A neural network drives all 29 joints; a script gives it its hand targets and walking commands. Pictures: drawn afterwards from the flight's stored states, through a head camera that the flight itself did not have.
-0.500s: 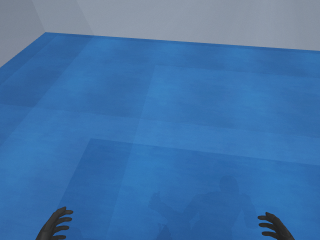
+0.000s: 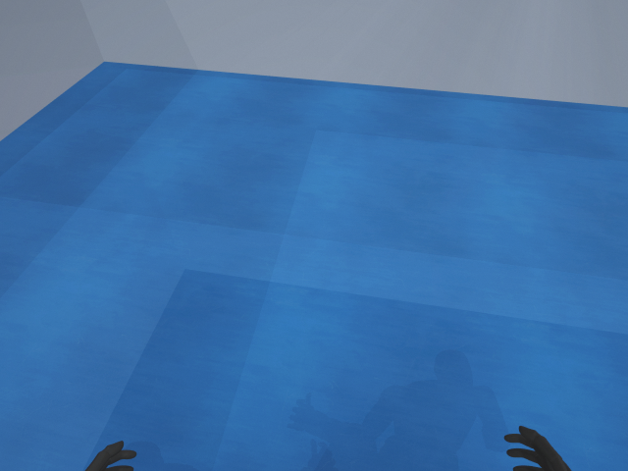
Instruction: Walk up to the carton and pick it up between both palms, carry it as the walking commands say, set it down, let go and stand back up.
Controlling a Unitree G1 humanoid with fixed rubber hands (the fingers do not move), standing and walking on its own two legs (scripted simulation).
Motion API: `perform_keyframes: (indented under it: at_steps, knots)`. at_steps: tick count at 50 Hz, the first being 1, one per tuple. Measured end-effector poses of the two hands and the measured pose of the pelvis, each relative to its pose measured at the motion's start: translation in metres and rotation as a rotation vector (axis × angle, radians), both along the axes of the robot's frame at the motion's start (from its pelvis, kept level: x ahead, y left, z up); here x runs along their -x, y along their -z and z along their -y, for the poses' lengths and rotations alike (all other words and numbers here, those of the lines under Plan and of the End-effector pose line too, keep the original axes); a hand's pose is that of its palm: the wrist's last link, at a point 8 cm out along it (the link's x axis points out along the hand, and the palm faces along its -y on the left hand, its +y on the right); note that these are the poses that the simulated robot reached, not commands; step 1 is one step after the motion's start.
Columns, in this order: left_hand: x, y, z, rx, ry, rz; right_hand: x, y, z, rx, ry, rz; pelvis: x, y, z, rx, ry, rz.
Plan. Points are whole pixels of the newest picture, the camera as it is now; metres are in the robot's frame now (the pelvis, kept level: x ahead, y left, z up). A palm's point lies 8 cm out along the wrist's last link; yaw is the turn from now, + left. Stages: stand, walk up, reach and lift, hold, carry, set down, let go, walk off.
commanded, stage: stand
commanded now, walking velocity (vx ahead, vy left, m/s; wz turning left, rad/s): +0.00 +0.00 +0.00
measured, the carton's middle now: out of the picture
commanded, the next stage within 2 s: walk up in 0.98 s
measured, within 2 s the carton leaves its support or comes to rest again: neither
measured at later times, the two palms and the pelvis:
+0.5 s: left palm out of the picture +0.11 +0.30 -0.09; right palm out of the picture +0.12 -0.30 -0.08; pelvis +0.00 +0.00 +0.01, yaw +0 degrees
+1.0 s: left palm out of the picture +0.09 +0.30 -0.09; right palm out of the picture +0.11 -0.30 -0.09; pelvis +0.00 +0.00 +0.01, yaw +1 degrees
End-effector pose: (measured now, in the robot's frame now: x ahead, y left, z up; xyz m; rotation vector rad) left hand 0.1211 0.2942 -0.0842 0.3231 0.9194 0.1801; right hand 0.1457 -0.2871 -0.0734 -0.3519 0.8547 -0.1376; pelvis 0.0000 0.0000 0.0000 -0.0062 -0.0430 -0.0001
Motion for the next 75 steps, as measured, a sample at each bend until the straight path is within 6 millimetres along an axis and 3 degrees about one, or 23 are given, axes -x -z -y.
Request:
perform_keyframes:
  at_steps: [23,37,60,70,75]
  knots:
    - [0.012,0.0,-0.006,-0.022,-0.017,-0.066,0.018,0.006,0.009,0.0,0.036,-0.076,0.0,-0.006,0.002,-0.002,-0.003,0.013]
    - [0.029,0.006,-0.012,-0.025,-0.048,-0.143,0.047,0.014,0.02,0.025,0.074,-0.189,0.002,-0.01,0.002,-0.001,-0.012,-0.001]
    - [0.038,0.01,-0.006,-0.015,-0.075,-0.177,0.036,0.016,0.019,0.016,0.08,-0.186,-0.001,-0.011,0.005,-0.005,-0.012,0.002]
    - [0.04,0.006,-0.002,-0.061,-0.014,-0.154,0.045,0.02,0.038,0.031,0.065,-0.187,0.025,-0.003,0.016,-0.009,-0.016,-0.058]
    - [0.055,-0.001,-0.004,-0.06,-0.023,-0.114,0.055,0.017,0.029,0.026,0.024,-0.182,0.045,-0.005,0.012,-0.018,-0.036,-0.07]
